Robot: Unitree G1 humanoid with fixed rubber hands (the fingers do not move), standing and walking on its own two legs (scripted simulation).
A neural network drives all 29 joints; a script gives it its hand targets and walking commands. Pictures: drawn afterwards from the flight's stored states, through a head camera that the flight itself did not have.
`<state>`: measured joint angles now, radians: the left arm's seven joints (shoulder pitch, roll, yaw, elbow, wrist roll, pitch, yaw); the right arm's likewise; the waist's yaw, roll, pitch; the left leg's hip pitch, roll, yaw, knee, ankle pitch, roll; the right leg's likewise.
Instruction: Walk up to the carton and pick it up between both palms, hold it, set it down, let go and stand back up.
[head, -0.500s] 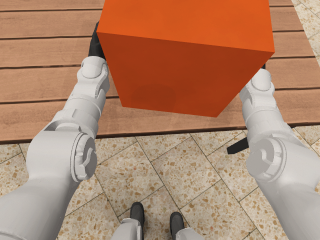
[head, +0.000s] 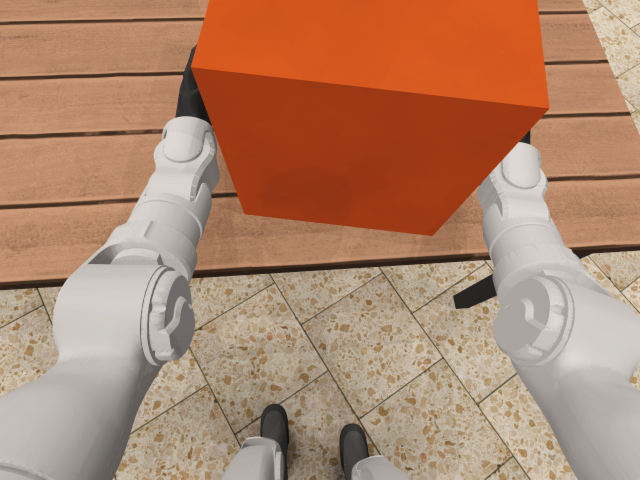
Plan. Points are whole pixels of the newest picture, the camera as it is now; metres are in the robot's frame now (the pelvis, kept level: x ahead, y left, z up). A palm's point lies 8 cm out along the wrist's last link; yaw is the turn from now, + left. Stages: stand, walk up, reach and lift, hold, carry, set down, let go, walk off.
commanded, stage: reach and lift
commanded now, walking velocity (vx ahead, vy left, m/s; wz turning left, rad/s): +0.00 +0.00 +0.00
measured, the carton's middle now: (358, 82) +0.56 -0.02 +0.06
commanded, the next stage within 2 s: none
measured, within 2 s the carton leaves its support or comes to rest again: leaves its support in 0.18 s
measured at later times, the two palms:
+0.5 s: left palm (194, 117) +0.50 +0.16 +0.06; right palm (510, 144) +0.49 -0.20 +0.05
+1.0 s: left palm (193, 124) +0.49 +0.16 +0.06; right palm (512, 151) +0.48 -0.20 +0.05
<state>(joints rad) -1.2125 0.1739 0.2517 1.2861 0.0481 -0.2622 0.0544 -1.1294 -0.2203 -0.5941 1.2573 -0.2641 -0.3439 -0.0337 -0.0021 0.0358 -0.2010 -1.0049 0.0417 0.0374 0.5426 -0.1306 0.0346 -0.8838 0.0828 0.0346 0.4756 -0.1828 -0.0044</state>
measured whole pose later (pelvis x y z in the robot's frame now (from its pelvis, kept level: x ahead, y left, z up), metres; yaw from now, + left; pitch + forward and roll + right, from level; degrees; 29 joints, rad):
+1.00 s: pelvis -0.01 +0.00 +0.00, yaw +0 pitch +33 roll -4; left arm -1.14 0.17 0.16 1.30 0.01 -0.42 0.07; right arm -1.09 -0.23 -0.53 1.40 -0.14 -0.57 -0.03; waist 0.00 0.04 -0.23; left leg -1.00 0.04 0.04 0.54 -0.12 0.03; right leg -0.88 0.08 0.03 0.48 -0.17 0.00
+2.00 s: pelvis -0.04 +0.00 +0.01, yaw +0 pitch +23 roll -4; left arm -0.85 0.16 -0.17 1.14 -0.26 -0.09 0.17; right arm -0.85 -0.20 -0.24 1.06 0.09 -0.04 -0.06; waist 0.00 0.04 -0.37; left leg -0.87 0.05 0.04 0.54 -0.09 0.03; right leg -0.75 0.09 0.03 0.48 -0.14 0.00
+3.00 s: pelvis -0.03 +0.01 +0.02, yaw +2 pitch +2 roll -3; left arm -1.00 0.16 0.18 0.96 -0.02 0.52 0.07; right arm -0.89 -0.21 -0.18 0.94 0.20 0.40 -0.16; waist 0.00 0.04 -0.26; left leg -0.41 0.02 0.04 0.54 -0.16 0.04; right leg -0.29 0.06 0.03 0.47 -0.22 0.00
